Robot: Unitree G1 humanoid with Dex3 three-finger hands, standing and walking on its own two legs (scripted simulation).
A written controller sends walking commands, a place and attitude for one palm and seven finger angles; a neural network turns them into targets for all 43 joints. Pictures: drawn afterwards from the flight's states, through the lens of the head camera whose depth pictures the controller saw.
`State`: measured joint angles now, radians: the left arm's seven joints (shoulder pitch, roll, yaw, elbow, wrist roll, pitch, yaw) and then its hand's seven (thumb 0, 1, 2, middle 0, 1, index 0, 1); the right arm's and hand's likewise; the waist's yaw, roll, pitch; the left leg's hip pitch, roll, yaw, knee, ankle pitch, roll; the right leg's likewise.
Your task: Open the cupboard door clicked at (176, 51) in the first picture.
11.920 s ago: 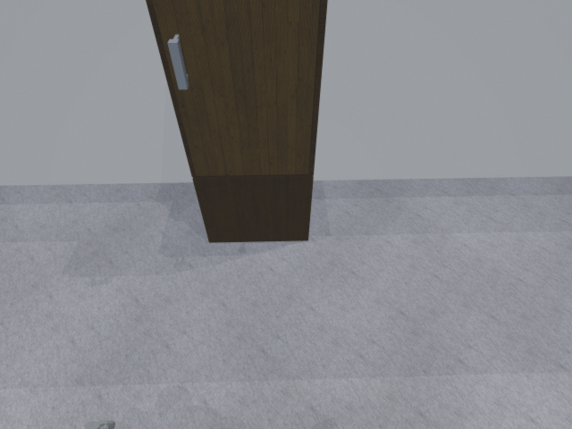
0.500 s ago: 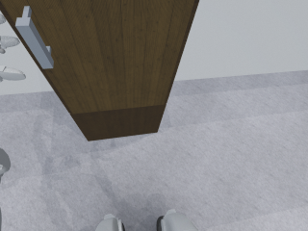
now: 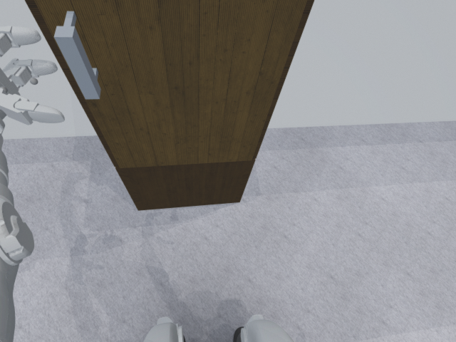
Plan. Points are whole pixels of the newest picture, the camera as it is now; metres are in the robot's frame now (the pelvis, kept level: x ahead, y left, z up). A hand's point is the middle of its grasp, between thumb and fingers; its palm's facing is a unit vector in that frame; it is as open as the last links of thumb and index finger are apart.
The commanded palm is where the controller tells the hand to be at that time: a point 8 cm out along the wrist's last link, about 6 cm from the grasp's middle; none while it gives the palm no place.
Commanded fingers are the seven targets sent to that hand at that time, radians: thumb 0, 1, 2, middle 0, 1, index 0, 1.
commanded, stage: move the hooked fingers beside the handle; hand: left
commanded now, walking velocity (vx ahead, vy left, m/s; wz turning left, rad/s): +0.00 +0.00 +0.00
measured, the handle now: (82, 57) +0.57 +0.21 +0.12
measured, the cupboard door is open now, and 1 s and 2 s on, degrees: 0 0 0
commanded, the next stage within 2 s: slide the fingers in behind the handle in 0.16 s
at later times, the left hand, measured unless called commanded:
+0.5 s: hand (47, 75) +0.52 +0.25 +0.12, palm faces +0.03 -1.00 +0.01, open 14.0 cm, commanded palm +0.50 +0.29 +0.11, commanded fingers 0.00 -0.50 0.30 -0.30 -1.20 -0.30 -1.20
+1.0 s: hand (68, 80) +0.52 +0.22 +0.12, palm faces +0.02 -1.00 +0.00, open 14.0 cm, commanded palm +0.50 +0.26 +0.11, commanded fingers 0.00 -0.50 0.30 -0.30 -1.20 -0.30 -1.20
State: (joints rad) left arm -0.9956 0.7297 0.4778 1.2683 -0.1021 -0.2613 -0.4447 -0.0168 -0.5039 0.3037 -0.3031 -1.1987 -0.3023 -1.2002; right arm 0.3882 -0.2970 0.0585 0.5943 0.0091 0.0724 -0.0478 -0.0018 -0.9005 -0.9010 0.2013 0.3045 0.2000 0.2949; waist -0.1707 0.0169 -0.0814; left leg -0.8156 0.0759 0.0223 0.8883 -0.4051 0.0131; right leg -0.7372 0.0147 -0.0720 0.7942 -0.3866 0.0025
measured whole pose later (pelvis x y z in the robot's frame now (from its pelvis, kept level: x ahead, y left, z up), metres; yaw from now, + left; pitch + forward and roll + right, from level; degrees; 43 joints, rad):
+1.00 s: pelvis +0.00 +0.00 +0.00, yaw +0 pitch +19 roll -3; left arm -0.96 0.61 0.44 1.20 -0.10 -0.28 -0.33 -0.02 -0.50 0.30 -0.30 -1.20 -0.30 -1.20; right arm 0.40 -0.28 0.04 0.61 0.00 0.06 -0.02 0.00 -0.90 -0.90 0.20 0.30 0.20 0.29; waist -0.17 0.03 -0.09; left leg -0.81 0.08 0.03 0.89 -0.41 0.01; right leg -0.73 0.02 -0.06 0.81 -0.40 0.00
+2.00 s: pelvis +0.00 -0.01 +0.00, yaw +0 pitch +18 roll -2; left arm -0.96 0.55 0.42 1.21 -0.08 -0.30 -0.25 -0.02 -0.50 0.30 -0.30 -1.20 -0.31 -1.20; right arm 0.43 -0.28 0.03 0.62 0.00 0.04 -0.02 0.00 -0.90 -0.90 0.20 0.30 0.20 0.29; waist -0.17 0.04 -0.09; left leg -0.79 0.08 0.03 0.87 -0.40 0.00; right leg -0.73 0.02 -0.05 0.81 -0.39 -0.01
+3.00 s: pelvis +0.01 -0.01 +0.00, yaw -1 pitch +18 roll -2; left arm -0.86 0.50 0.42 1.10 -0.10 -0.29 -0.22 0.00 0.72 0.82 -0.38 -1.35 -0.37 -1.35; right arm 0.44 -0.28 0.02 0.62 0.00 0.05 -0.01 0.00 -0.90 -0.90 0.20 0.30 0.20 0.29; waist -0.16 0.04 -0.10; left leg -0.75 0.08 0.05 0.85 -0.40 0.00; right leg -0.71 0.02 -0.04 0.80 -0.40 -0.01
